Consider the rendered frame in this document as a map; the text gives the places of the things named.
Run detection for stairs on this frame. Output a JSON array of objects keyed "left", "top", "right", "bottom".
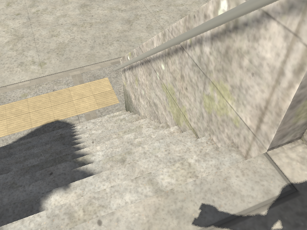
[{"left": 0, "top": 109, "right": 246, "bottom": 230}]

